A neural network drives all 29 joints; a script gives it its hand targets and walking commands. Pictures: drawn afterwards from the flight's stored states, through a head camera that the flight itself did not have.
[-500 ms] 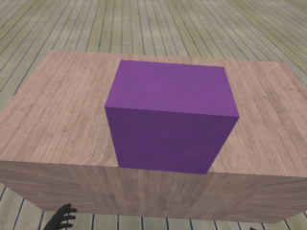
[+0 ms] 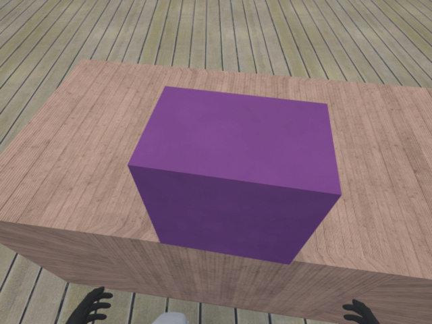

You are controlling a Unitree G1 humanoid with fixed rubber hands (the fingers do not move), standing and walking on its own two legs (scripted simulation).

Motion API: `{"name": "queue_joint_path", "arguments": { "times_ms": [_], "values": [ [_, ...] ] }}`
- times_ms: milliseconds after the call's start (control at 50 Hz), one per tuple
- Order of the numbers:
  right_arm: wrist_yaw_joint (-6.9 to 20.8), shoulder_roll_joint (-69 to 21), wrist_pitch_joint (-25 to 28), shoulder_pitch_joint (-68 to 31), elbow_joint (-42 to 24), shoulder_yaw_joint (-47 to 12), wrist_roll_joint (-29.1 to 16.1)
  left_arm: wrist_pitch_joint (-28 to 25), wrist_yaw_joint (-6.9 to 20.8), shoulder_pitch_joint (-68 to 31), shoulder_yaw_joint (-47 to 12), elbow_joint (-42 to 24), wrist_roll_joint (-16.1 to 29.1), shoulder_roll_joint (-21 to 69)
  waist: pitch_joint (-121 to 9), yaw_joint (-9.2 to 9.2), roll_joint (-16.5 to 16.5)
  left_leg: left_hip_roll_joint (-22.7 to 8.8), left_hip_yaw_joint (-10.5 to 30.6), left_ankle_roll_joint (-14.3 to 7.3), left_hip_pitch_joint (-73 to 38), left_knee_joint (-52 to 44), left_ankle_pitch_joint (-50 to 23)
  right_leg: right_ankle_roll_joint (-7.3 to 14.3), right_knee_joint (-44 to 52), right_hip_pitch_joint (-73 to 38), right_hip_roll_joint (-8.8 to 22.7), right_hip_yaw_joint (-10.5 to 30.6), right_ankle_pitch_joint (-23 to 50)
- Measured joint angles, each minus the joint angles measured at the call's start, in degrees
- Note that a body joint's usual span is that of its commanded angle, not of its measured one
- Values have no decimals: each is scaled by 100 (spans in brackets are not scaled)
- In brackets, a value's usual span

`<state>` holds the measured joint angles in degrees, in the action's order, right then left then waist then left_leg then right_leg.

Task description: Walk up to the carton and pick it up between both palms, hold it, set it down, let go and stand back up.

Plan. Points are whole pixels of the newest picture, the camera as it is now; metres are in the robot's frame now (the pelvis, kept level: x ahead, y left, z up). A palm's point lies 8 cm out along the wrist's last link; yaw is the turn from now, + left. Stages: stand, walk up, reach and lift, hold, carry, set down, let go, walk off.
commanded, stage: walk up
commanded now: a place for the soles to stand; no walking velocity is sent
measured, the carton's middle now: (232, 182) +0.36 +0.00 +0.04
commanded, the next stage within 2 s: reach and lift in 1.08 s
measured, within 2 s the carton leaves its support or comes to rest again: neither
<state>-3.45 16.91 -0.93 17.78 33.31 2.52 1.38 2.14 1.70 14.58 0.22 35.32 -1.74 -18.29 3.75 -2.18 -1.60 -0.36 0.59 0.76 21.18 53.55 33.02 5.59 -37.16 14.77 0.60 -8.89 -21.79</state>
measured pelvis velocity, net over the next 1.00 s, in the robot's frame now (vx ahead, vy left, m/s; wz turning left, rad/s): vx -0.01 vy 0.03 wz -0.10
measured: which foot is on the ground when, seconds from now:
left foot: up 0.00-0.12, down 0.14-1.00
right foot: down 0.00-1.00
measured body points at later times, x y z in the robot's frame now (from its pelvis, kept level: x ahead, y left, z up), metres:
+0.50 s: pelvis -0.01 +0.01 +0.01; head +0.00 +0.02 +0.46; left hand +0.10 +0.28 -0.10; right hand +0.13 -0.25 -0.08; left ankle +0.04 +0.13 -0.72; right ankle -0.01 -0.06 -0.72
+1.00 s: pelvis -0.01 +0.03 +0.01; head +0.00 +0.03 +0.46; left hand +0.11 +0.28 -0.10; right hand +0.11 -0.25 -0.08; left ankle +0.04 +0.13 -0.72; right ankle -0.01 -0.06 -0.72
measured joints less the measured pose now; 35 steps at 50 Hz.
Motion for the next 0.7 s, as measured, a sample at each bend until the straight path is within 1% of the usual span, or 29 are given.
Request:
{"name": "queue_joint_path", "arguments": {
  "times_ms": [20, 60, 100, 140, 160, 200, 220, 240, 300, 360, 500, 700],
  "values": [
    [7, -37, 8, -44, -16, -9, -13, 14, -29, 69, -5, 22, 6, 9, 13, -30, 1, 25, -55, -4, 71, 6, -54, -8, 62, -54, 2, 3, 32],
    [43, -111, 48, -136, -69, -38, -34, 47, -66, 183, -24, 87, 19, 27, 45, -61, 35, 23, -140, 0, 117, -300, -375, -29, 147, -127, -17, -7, 82],
    [81, -188, 83, -231, -90, -78, -46, 69, -75, 249, -44, 145, 53, 37, 84, -74, 71, -5, -208, -11, 13, -908, -976, -54, 113, -134, -45, -13, 76],
    [108, -238, 117, -303, -79, -125, -35, 77, -66, 278, -68, 182, 93, 46, 110, -40, 118, -20, -222, -66, -243, -1702, -1828, -85, -78, -80, -69, -34, -16],
    [114, -293, 124, -359, -18, -144, -15, 71, -55, 254, -67, 217, 113, 40, 143, -3, 59, 27, -236, -92, -284, -1778, -1912, -108, -191, -54, -14, -26, -76],
    [125, -339, 99, -410, 73, -206, 7, 65, -26, 246, -71, 242, 148, 90, 110, 1, 0, 52, -277, -121, -291, -1760, -1856, -169, -156, -76, 13, 19, -70],
    [137, -316, 80, -426, 96, -229, 0, 70, -19, 274, -74, 213, 144, 132, 62, -19, 30, 0, -298, -135, -281, -1745, -1815, -229, -76, -89, -39, 46, -29],
    [154, -283, 63, -456, 121, -236, -16, 69, -11, 301, -78, 187, 129, 167, 30, -33, 66, -59, -316, -142, -281, -1738, -1787, -239, 25, -118, -102, 67, 51],
    [210, -202, 77, -537, 166, -216, -69, 14, 19, 325, -62, 182, 104, 172, -35, 17, 87, -136, -316, -105, -288, -1849, -1852, -149, 291, -178, -199, 70, 254],
    [243, -119, 120, -569, 197, -200, -76, -70, 39, 316, -14, 197, 122, 120, -71, 34, 72, -163, -330, -93, -290, -1972, -1950, -124, 444, -183, -236, 85, 362],
    [266, -66, 164, -486, 320, -181, -51, -110, 41, 314, 49, 218, 142, 59, -146, 101, 112, -179, -387, -113, -350, -2132, -2026, -142, 627, -229, -261, 144, 478],
    [284, -116, 188, -349, 409, -257, -32, -130, 45, 300, 37, 230, 145, 113, -177, 102, 148, -198, -521, -143, -423, -2210, -2014, -185, 706, -253, -273, 281, 524]
  ]
}}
